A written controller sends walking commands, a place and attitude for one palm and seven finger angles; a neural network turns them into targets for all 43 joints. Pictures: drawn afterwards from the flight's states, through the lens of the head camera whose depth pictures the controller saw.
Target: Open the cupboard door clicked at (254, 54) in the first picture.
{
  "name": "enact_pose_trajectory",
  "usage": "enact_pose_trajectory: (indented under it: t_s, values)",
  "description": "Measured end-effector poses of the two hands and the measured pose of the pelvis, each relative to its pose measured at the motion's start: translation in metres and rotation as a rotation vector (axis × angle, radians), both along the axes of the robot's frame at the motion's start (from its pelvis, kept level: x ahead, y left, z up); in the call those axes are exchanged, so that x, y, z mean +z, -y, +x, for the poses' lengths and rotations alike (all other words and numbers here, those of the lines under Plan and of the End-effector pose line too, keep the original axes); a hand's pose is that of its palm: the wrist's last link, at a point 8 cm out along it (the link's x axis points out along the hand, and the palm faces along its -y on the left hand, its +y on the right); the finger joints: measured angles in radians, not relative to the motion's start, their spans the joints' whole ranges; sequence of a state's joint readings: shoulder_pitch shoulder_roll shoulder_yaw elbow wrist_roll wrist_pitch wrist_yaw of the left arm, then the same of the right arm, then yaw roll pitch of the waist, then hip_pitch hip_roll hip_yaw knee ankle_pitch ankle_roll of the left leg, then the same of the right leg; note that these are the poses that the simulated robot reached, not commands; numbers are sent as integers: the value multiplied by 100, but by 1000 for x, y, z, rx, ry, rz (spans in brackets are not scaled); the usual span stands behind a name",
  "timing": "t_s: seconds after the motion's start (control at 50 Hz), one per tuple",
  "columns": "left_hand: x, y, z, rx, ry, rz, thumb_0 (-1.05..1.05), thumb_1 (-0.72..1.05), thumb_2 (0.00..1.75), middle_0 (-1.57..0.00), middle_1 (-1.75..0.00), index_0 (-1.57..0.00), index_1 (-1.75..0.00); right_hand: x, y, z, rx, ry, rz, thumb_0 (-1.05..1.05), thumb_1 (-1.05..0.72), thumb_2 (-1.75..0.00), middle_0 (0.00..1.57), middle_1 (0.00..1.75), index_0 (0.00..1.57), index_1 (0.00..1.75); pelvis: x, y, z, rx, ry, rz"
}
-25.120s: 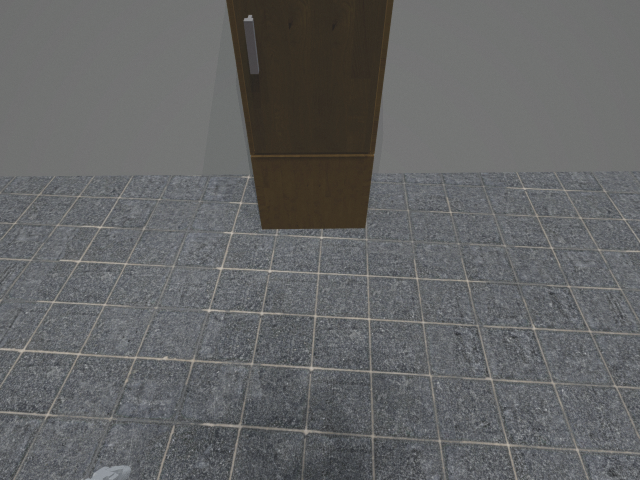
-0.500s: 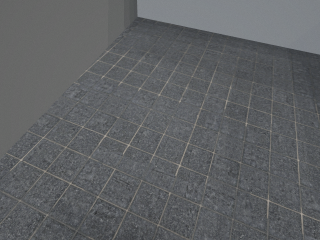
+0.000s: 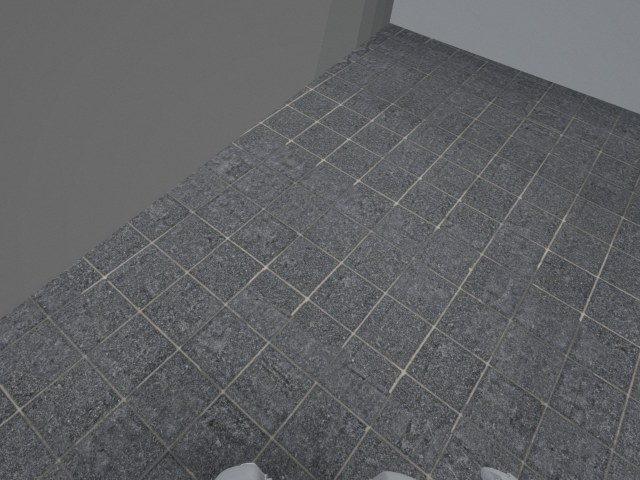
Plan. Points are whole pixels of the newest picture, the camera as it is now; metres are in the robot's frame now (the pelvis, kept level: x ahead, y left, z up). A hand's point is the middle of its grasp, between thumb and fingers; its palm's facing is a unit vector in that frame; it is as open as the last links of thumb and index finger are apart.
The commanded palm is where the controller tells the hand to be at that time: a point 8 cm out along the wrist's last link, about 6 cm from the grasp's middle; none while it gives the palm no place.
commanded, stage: turn to face it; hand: left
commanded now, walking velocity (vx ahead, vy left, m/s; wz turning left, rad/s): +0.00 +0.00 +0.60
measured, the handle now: out of the picture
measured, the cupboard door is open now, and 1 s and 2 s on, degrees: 46 46 46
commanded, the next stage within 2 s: none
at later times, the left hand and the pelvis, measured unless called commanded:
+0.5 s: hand out of the picture +0.03 +0.15 -0.15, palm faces +0.33 -0.92 -0.23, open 7.4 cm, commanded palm none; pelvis +0.04 -0.06 +0.01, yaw +19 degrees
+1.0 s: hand out of the picture +0.03 +0.13 -0.14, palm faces +0.58 -0.76 -0.29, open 7.4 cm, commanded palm none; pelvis +0.07 -0.10 +0.01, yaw +38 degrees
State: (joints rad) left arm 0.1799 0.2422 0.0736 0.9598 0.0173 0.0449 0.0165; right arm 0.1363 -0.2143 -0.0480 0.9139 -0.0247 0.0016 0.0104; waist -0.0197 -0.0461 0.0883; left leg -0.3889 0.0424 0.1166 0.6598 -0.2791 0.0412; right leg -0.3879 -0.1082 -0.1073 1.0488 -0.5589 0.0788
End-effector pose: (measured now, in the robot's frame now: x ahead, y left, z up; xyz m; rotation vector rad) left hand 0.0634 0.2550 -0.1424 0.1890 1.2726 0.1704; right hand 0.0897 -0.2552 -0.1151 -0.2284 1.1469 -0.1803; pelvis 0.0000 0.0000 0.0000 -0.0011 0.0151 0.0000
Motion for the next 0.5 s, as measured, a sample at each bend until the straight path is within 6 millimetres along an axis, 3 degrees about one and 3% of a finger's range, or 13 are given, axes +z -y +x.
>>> enact_pose_trajectory:
  t_s: [0.12,0.24,0.36,0.5]
  values:
    - [23,2,16,72,68,26,1,91,90,-20,-30,-20,-30,4,9,27,91,-37,-2,0,-91,-90,20,29,20,30,11,16,10,76,-6,-15]
    - [33,22,18,117,141,81,1,91,90,-20,-30,-20,-30,-14,34,52,140,-71,37,0,-90,-90,21,30,21,30,3,47,24,157,-14,13]
    - [38,49,-12,204,76,68,1,91,90,-20,-30,-20,-30,-8,40,87,204,-88,43,1,-91,-90,20,29,20,30,13,58,35,244,-3,26]
    - [22,66,-56,323,2,-5,1,90,90,-20,-30,-21,-30,4,7,135,346,-48,37,1,-91,-90,20,29,20,30,14,55,42,333,-4,34]
